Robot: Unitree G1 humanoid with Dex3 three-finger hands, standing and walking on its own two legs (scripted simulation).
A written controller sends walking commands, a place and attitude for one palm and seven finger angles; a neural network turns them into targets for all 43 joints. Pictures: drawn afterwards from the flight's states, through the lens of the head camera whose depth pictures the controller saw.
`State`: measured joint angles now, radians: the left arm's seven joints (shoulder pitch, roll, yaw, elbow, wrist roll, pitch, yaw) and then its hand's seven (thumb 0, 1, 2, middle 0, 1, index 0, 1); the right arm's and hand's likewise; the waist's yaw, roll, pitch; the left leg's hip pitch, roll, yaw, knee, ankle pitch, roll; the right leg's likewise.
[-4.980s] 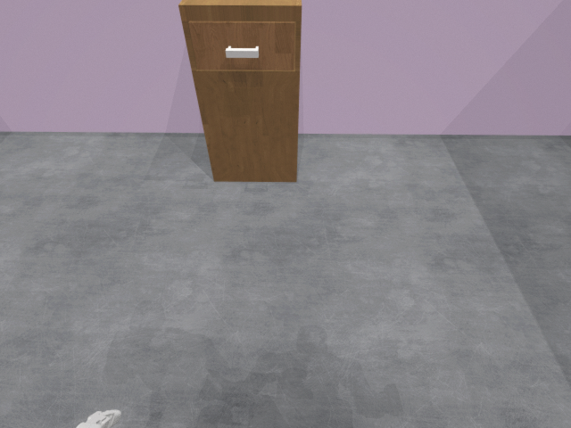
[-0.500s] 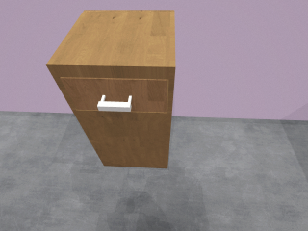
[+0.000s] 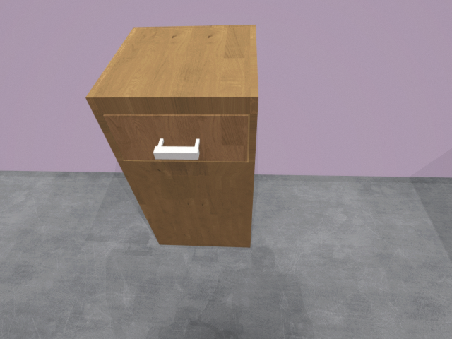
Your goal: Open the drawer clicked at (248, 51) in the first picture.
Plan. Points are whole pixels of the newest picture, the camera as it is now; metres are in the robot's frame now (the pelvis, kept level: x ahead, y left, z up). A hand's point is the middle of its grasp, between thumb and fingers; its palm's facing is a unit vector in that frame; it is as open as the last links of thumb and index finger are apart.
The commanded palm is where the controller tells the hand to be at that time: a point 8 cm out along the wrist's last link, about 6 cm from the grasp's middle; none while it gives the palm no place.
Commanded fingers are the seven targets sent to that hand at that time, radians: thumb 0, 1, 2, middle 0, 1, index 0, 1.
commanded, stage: come to a stop and stand still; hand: left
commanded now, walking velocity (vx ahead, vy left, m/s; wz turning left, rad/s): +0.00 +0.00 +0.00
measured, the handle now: (178, 147) +0.62 +0.18 -0.07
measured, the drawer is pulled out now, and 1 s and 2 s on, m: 0.00 0.00 0.00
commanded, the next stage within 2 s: look again from close up in 0.40 s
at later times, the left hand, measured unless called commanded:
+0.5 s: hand out of the picture -0.03 +0.14 -0.17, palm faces +0.05 -0.98 -0.17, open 7.4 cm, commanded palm none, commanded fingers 0.00 0.90 0.90 -0.20 -0.30 -0.20 -0.30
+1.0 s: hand out of the picture -0.02 +0.20 -0.19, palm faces +0.06 -0.98 -0.17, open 7.4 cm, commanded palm none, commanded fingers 0.00 0.90 0.90 -0.20 -0.30 -0.20 -0.30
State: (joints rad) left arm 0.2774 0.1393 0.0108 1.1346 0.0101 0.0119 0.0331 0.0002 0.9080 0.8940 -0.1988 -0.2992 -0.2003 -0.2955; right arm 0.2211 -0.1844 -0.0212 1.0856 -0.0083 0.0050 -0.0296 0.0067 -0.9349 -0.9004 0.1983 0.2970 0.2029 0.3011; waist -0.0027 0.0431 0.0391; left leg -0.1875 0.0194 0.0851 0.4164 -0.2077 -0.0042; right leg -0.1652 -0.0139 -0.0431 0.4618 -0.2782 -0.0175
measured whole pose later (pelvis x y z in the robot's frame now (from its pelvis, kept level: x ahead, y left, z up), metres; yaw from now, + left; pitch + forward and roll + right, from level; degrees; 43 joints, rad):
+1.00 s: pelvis -0.02 +0.03 -0.01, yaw +1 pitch -1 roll -1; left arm 0.32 0.16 0.01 1.05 0.02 0.00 0.03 0.00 0.91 0.89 -0.20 -0.30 -0.20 -0.30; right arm 0.31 -0.15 0.01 1.05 -0.02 -0.01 -0.02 0.01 -0.93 -0.90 0.20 0.30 0.20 0.30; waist 0.00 -0.02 0.00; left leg -0.27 -0.01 0.05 0.52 -0.23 0.04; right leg -0.21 -0.04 -0.06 0.50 -0.27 0.02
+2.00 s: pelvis +0.09 -0.03 -0.01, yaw +1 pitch -1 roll +0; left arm 0.21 0.14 0.04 1.01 0.02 -0.04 0.02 0.01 0.93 0.89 -0.20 -0.30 -0.20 -0.30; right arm 0.41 -0.12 -0.01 1.12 -0.02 0.01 -0.02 0.01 -0.91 -0.90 0.20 0.30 0.20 0.30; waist -0.04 0.03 0.04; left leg -0.27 0.05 0.06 0.79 -0.53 0.00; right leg -0.34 -0.05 -0.13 0.57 -0.21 -0.03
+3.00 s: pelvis +0.04 -0.05 +0.00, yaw +1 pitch -1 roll +0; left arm 0.36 0.08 -0.01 1.13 0.01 -0.02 0.03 0.00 0.91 0.89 -0.20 -0.30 -0.20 -0.30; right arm 0.35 -0.10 0.02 1.14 -0.02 0.02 -0.02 0.00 -0.91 -0.90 0.20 0.30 0.20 0.30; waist -0.01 -0.01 0.01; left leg -0.28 0.03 0.10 0.43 -0.13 0.02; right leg -0.12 0.03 -0.07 0.44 -0.31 -0.05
